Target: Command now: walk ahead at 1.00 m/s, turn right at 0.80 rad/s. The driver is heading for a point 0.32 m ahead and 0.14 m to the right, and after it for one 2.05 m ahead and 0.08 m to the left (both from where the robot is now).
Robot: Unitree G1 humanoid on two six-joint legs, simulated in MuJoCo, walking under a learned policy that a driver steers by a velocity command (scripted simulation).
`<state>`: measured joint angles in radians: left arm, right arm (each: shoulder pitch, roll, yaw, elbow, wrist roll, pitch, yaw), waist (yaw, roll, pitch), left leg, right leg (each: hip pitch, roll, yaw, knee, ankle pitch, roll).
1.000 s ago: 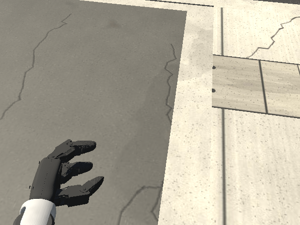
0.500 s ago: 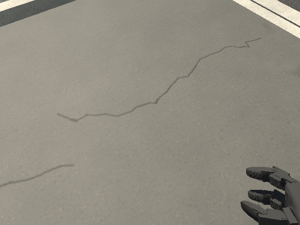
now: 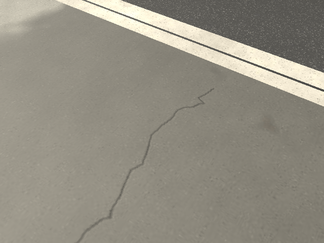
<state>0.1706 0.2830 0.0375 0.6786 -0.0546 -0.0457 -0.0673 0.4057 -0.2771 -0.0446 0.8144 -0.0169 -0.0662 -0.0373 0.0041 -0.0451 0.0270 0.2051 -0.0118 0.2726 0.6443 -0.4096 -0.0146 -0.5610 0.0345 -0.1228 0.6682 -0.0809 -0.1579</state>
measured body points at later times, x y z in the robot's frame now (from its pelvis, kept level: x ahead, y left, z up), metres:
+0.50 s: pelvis +0.40 +0.03 +0.02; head +0.44 +0.02 +0.46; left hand +0.57 +0.27 -0.10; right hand +0.51 -0.26 -0.07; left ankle +0.57 +0.07 -0.70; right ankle +0.22 -0.05 -0.58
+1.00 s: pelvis +0.52 -0.02 +0.04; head +0.55 -0.02 +0.49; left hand +0.67 +0.29 -0.03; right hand +0.71 -0.29 -0.05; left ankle +0.55 +0.08 -0.67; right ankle +0.60 -0.12 -0.70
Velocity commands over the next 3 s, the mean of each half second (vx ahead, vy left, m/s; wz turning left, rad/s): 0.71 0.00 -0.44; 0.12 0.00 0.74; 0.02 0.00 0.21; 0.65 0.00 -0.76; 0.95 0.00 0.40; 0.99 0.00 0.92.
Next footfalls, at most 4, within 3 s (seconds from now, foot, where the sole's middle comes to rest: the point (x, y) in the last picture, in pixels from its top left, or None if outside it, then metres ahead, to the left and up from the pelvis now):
0.40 left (154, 217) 0.61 0.06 -0.73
0.94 right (194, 211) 0.63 -0.11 -0.73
1.36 left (134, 240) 0.51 0.13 -0.73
1.92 right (213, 184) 0.76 -0.21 -0.73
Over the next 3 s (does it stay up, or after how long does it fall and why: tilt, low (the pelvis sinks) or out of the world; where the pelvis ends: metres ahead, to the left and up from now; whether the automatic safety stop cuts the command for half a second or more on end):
stays up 1.51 -0.28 0.04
